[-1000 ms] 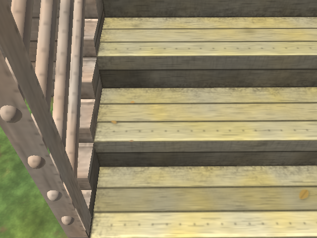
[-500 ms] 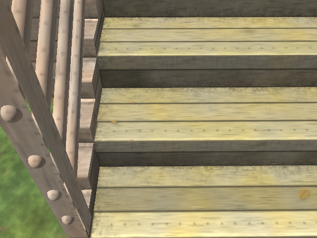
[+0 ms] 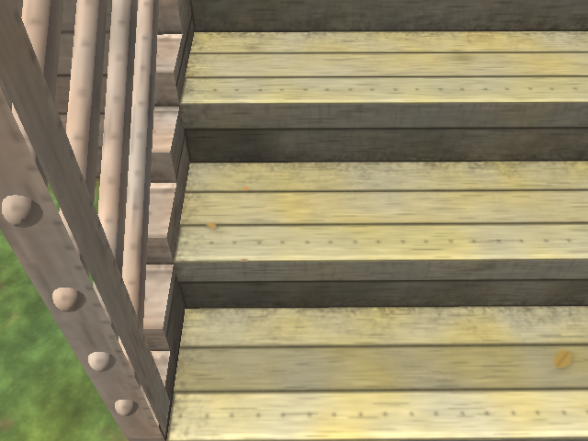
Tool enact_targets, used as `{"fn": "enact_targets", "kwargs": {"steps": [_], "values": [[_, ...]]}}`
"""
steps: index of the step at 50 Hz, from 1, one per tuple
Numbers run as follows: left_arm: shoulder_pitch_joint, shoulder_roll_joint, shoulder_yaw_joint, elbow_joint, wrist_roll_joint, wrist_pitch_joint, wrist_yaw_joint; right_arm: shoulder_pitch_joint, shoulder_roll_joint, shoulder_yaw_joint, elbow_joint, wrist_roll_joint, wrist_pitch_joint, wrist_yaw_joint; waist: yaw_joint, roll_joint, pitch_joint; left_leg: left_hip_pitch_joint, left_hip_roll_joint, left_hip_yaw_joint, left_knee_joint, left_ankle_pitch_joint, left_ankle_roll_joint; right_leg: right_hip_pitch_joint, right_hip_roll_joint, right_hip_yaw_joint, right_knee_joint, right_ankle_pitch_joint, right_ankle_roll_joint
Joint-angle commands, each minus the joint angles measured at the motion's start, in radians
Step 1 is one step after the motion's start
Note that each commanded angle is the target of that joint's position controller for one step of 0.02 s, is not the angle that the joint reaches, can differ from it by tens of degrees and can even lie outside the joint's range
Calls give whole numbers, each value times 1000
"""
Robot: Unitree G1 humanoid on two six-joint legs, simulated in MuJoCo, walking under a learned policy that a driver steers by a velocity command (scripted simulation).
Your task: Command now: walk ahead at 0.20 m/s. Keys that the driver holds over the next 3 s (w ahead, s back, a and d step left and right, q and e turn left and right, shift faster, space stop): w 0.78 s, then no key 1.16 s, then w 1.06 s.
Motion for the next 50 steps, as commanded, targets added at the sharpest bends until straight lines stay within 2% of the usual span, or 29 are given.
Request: {"fn": "enact_targets", "kwargs": {"steps": [1,10,11,12,13,14,15,18,40,41,42,43,44,46,47,50], "values": [[56,82,12,-15,0,-5,2,56,-87,-12,-12,0,-5,-2,0,4,29,-21,74,-47,-37,342,49,-40,-68,38,-41,325,-46],[52,83,12,-14,0,-7,2,53,-87,-12,-10,0,-5,-3,0,2,26,-21,75,-44,-40,338,46,-36,-70,39,-47,333,-46],[59,156,38,-58,26,-14,6,71,-162,-43,25,13,19,-9,55,112,43,-146,13,4,29,262,32,39,-163,124,-29,457,-81],[72,103,16,4,-7,-8,6,55,-19,1,-24,-8,5,-2,-19,-90,-16,-14,81,-37,-50,258,38,-24,-99,65,-45,395,-70],[53,61,11,-6,-8,-3,4,53,-63,-8,-17,-6,-1,1,-8,-58,32,-26,74,-45,-52,281,44,-46,-69,37,-40,333,-49],[57,61,11,-8,0,-2,5,47,-95,-15,-17,0,-5,1,-2,-28,33,-20,76,-51,-48,319,51,-52,-64,30,-37,308,-43],[49,69,12,-13,1,-1,5,55,-102,-17,-12,0,-7,1,-3,-17,28,-6,81,-55,-44,344,53,-62,-62,29,-39,294,-41],[49,89,15,-16,-2,-6,2,56,-84,-12,-8,-2,-5,-1,-2,15,26,-9,80,-50,-41,361,50,-51,-67,33,-45,310,-44],[46,85,12,-10,0,-8,2,47,-89,-12,-6,0,-6,-2,0,2,27,-19,83,-45,-51,362,42,-34,-77,39,-58,358,-42],[37,143,32,-58,26,-17,2,79,-150,-37,34,16,16,-12,45,99,41,-110,30,-6,-4,322,31,24,-154,100,-38,486,-63],[60,101,14,3,-8,-11,4,55,-39,-2,-13,-6,3,-4,-18,-68,-11,8,97,-46,-66,348,33,-29,-96,49,-45,452,-51],[55,66,8,-2,-9,-7,5,51,-78,-10,-8,-3,-3,-2,-4,-42,22,-7,92,-49,-59,384,36,-35,-82,36,-49,413,-35],[62,69,9,-1,-4,-5,6,47,-99,-15,-8,2,-5,-1,0,-27,17,-3,95,-51,-54,418,39,-32,-83,35,-50,403,-31],[54,82,10,-9,-3,-4,6,55,-103,-15,2,3,-4,-1,2,-6,12,1,98,-52,-46,439,37,-32,-87,38,-59,397,-31],[54,93,13,-7,-5,-4,5,56,-92,-12,2,3,-3,-2,0,6,11,-1,99,-50,-47,436,34,-29,-89,39,-57,403,-33],[56,90,12,-3,-5,-2,3,56,-96,-12,2,4,-2,-2,-1,7,6,-13,99,-49,-49,416,32,-24,-93,42,-55,405,-32]]}}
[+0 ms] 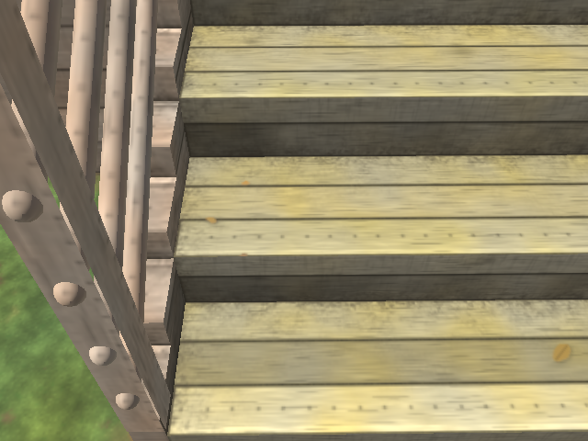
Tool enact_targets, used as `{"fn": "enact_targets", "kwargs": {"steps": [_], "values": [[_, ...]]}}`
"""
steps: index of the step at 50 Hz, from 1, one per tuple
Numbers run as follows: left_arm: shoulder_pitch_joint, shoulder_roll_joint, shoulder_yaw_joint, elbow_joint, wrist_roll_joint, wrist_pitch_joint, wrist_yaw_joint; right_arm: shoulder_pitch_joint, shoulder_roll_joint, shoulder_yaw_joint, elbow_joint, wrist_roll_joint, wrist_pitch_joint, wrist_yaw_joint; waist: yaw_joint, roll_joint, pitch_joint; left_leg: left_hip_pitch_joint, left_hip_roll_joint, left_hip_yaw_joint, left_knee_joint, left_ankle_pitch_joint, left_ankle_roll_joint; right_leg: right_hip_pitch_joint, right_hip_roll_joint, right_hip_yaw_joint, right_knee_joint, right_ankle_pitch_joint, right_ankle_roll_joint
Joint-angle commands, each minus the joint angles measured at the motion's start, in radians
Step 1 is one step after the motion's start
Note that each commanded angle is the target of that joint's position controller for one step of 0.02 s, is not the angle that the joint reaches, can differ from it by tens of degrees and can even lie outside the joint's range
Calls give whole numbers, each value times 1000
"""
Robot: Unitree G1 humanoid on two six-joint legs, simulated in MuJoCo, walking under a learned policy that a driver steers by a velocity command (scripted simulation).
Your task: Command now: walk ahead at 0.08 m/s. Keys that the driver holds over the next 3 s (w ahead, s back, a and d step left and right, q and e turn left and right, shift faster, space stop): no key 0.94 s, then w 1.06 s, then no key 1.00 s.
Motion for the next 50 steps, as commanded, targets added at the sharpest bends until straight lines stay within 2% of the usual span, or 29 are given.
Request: {"fn": "enact_targets", "kwargs": {"steps": [1,6,7,8,10,11,13,24,36,47,48,49,50], "values": [[67,83,12,-10,0,-2,1,70,-90,-12,-5,1,-2,-2,0,4,3,-13,96,-54,-18,381,36,-23,-91,48,-22,372,-35],[70,85,12,-6,1,4,-1,71,-87,-12,-3,1,2,0,1,5,8,-29,97,-56,-20,342,35,-36,-92,51,-25,341,-34],[22,180,45,-23,-41,0,-7,34,-185,-46,-12,29,3,13,-1,9,8,-63,28,-21,4,300,22,-71,-29,20,-3,309,-25],[26,171,45,-24,-38,0,-6,38,-171,-47,-14,24,4,16,-2,6,-11,-67,30,-18,7,285,22,-78,-30,16,2,296,-26],[42,111,38,-17,-26,3,-4,50,-110,-41,-10,15,9,18,-2,6,-15,-81,31,-19,10,277,23,-91,-30,16,6,289,-27],[41,104,38,-17,-24,4,-3,49,-105,-42,-9,14,10,18,-2,3,-16,-88,31,-19,15,275,24,-98,-30,15,11,289,-28],[37,112,42,-20,-18,5,0,46,-113,-46,-12,9,10,16,-2,2,-28,-97,33,-19,22,264,29,-105,-31,14,19,278,-31],[14,133,47,-33,-16,1,2,29,-130,-50,-25,6,10,10,-2,3,-11,-153,36,-29,16,149,34,-160,-33,19,15,160,-33],[14,126,43,-31,-15,-7,-3,46,-123,-49,-19,2,11,8,-4,2,-17,-170,33,-29,15,93,34,-183,-33,17,19,120,-34],[33,120,39,-29,-13,0,-3,63,-113,-42,-25,1,10,12,-4,5,-20,-196,33,-29,37,88,33,-201,-33,18,36,101,-34],[49,105,34,-19,-11,0,-3,79,-99,-37,-16,-2,11,12,-4,5,-40,-187,29,-24,27,31,32,-192,-27,13,27,42,-34],[77,20,-1,-15,34,15,-11,95,-20,-6,-11,-22,16,12,3,5,-36,-182,89,-96,-39,-20,45,-173,-78,73,-21,0,-39],[76,33,2,-11,34,22,-16,88,-41,-9,-9,-18,17,13,7,14,10,-199,80,-97,-52,-81,48,-178,-65,68,-25,-59,-40]]}}
Over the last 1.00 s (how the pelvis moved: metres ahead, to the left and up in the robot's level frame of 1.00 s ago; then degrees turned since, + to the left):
-0.01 0.00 0.00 0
